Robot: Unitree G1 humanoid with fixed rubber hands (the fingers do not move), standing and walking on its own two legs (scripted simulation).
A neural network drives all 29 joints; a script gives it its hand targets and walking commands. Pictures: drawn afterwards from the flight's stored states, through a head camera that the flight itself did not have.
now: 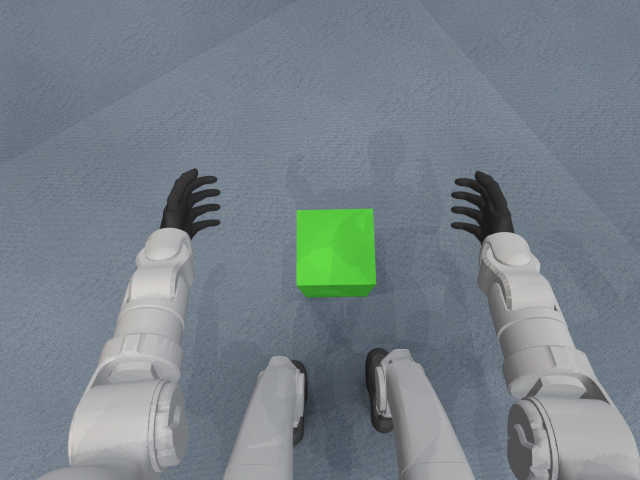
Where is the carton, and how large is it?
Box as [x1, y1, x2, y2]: [296, 209, 375, 296]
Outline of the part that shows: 297,210 296,285 305,296 365,296 375,284 372,209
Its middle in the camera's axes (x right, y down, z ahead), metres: +0.04 +0.04 +0.95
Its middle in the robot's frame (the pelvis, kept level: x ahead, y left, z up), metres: +0.46 +0.00 -0.55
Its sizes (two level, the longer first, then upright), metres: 0.167 0.166 0.272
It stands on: the floor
